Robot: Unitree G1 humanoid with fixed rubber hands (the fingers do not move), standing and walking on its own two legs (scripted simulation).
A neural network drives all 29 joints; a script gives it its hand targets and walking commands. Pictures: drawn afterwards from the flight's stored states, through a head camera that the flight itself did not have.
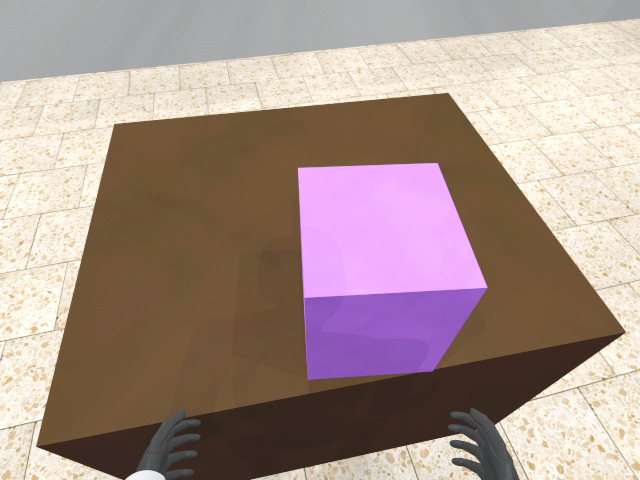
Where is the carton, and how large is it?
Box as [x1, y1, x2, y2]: [298, 163, 486, 379]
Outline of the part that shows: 437,163 298,168 302,276 308,379 432,370 485,290 486,285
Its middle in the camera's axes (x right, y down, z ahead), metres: +0.07 +0.05 +0.58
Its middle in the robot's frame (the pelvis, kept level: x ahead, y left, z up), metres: +0.39 -0.05 -0.01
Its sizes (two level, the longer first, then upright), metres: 0.210 0.200 0.250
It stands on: a pedestal, 0.64 m high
